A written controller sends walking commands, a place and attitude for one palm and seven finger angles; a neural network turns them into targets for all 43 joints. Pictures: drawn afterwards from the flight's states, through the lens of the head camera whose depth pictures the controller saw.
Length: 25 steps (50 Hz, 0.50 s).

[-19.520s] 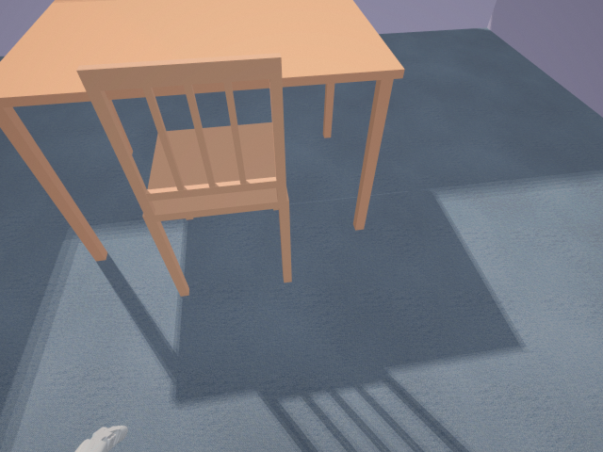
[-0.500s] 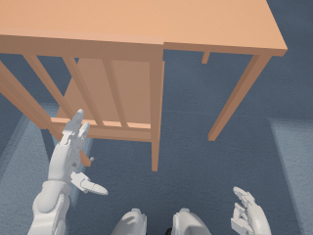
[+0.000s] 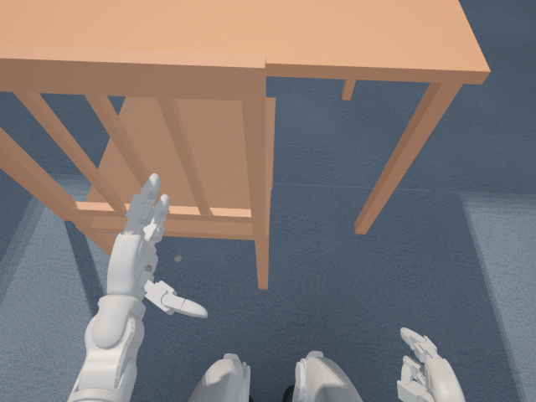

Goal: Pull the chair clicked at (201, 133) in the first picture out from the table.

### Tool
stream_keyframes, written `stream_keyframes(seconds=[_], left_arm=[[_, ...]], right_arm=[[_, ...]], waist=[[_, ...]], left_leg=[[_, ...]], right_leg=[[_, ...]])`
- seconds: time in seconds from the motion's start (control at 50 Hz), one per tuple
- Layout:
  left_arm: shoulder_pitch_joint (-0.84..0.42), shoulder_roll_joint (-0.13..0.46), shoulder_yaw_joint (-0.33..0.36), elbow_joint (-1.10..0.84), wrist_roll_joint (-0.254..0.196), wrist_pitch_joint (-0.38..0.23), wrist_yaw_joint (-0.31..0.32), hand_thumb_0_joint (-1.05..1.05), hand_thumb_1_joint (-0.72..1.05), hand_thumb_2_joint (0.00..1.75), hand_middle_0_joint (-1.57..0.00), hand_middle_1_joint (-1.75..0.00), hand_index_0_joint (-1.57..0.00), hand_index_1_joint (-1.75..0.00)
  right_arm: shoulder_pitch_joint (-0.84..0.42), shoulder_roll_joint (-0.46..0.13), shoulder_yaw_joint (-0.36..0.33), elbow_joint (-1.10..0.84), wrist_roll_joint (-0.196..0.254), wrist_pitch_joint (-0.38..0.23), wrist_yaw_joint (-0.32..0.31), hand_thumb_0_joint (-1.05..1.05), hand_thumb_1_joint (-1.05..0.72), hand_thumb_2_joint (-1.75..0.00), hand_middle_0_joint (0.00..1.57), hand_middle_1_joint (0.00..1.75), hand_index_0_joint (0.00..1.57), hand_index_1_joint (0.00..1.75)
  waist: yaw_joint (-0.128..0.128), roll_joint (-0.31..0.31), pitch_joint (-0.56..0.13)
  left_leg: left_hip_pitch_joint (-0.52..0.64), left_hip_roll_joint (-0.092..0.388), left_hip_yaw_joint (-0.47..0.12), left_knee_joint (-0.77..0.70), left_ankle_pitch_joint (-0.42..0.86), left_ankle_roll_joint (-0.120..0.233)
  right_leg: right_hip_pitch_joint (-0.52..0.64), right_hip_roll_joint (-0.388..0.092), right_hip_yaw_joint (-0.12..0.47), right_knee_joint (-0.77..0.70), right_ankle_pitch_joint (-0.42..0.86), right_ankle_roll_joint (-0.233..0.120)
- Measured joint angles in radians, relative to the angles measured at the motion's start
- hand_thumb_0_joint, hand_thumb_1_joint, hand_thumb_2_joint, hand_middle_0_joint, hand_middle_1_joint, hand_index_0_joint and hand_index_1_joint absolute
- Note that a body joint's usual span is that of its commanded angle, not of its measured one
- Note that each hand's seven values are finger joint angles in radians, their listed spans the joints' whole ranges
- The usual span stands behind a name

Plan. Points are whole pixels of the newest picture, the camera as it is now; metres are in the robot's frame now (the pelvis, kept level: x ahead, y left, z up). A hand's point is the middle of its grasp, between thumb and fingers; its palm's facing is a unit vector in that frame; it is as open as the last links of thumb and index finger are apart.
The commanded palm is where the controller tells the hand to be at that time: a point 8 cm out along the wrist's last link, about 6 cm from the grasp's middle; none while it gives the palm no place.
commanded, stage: aim the fingers beside a spindle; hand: left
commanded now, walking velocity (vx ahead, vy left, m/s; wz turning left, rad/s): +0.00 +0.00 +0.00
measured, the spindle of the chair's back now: (135, 164) +0.47 +0.23 +0.03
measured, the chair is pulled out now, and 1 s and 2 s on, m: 0.00 0.00 0.00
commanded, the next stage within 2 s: none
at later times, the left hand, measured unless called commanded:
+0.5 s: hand (182, 271) +0.30 +0.13 +0.01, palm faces -0.07 -1.00 +0.00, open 17.0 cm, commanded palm +0.29 +0.18 +0.02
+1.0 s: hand (184, 258) +0.31 +0.13 +0.03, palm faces -0.06 -1.00 -0.02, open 17.0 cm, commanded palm +0.30 +0.18 +0.02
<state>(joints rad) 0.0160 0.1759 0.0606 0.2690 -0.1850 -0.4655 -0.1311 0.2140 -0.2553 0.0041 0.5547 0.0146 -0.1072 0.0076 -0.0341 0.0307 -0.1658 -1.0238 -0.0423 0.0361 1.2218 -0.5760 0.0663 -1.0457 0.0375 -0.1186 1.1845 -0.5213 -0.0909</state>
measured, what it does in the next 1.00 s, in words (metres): stands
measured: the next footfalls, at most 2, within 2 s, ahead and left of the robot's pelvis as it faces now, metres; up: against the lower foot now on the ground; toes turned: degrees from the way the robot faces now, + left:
none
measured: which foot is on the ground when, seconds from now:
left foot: down 0.00-1.00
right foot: down 0.00-1.00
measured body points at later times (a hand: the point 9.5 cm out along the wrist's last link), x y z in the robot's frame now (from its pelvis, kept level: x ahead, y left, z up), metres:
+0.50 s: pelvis -0.01 +0.01 -0.01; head +0.10 +0.01 +0.43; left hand +0.30 +0.19 +0.01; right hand +0.16 -0.23 -0.11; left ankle +0.00 +0.08 -0.63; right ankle +0.02 -0.07 -0.63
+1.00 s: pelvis +0.00 +0.01 +0.00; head +0.10 +0.02 +0.43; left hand +0.31 +0.18 +0.03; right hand +0.15 -0.22 -0.12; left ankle +0.00 +0.08 -0.63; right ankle +0.02 -0.07 -0.63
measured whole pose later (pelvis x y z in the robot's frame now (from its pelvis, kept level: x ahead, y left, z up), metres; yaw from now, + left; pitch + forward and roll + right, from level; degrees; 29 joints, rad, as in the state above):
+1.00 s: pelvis +0.00 +0.01 +0.00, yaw +0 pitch +22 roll -2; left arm 0.00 0.15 -0.04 0.25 -0.12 -0.49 -0.02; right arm 0.21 -0.24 0.01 0.55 0.01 -0.03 0.02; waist -0.02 0.04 -0.17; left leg -1.05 -0.05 0.04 1.25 -0.58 0.09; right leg -1.06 0.03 -0.12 1.20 -0.52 -0.07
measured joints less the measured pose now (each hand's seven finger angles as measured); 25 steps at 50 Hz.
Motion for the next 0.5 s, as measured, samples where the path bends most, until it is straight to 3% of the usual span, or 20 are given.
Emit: stream_keyframes(seconds=[0.2,0.3,0.4,0.5], left_arm=[[-0.046,-0.024,-0.058,0.047,0.035,0.002,0.043,-0.02,-0.50,0.30,-0.06,-0.08,-0.06,-0.08],[-0.051,-0.021,-0.048,0.009,0.049,-0.014,0.071,-0.02,-0.50,0.30,-0.07,-0.09,-0.06,-0.08],[-0.052,-0.009,-0.021,0.054,0.033,0.007,0.066,-0.01,-0.50,0.30,-0.06,-0.09,-0.06,-0.08],[-0.012,-0.022,-0.068,0.050,0.021,0.020,0.047,-0.01,-0.50,0.30,-0.06,-0.08,-0.05,-0.08]], right_arm=[[-0.016,0.004,0.002,-0.008,-0.006,0.024,0.007,0.01,-0.90,-0.90,0.20,0.30,0.21,0.30],[-0.020,0.012,0.002,-0.005,-0.009,0.042,0.010,0.01,-0.90,-0.90,0.20,0.30,0.20,0.30],[-0.009,0.012,0.010,-0.011,0.000,0.062,0.017,0.01,-0.90,-0.90,0.20,0.30,0.20,0.30],[-0.003,0.006,0.009,-0.023,0.004,0.059,0.010,0.01,-0.90,-0.90,0.20,0.30,0.21,0.30]], waist=[[0.000,-0.003,0.004],[0.003,-0.001,0.003],[0.009,0.004,-0.013],[0.008,0.007,-0.006]], left_leg=[[-0.051,-0.004,0.001,0.047,-0.010,0.007],[-0.043,-0.003,0.008,0.043,-0.008,0.011],[-0.032,-0.005,0.010,0.030,-0.003,0.015],[-0.032,-0.008,0.002,0.032,-0.002,0.019]], right_leg=[[-0.048,-0.007,-0.004,0.044,-0.010,0.004],[-0.043,-0.007,0.003,0.042,-0.006,0.009],[-0.032,-0.008,0.006,0.029,-0.002,0.013],[-0.025,-0.011,-0.001,0.024,0.000,0.016]])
